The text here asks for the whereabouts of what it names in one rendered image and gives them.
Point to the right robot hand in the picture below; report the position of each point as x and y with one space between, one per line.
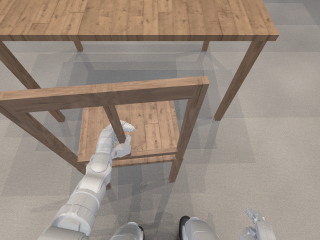
262 230

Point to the left robot hand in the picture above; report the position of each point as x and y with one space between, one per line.
108 139

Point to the table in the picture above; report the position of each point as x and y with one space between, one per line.
136 20

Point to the left robot forearm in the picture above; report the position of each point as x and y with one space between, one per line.
79 212

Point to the left robot thigh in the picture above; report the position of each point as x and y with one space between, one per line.
128 232

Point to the robot left upper arm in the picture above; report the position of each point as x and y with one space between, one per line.
58 233

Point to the robot left shin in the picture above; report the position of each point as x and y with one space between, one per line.
132 223

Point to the chair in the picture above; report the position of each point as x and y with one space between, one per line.
147 105

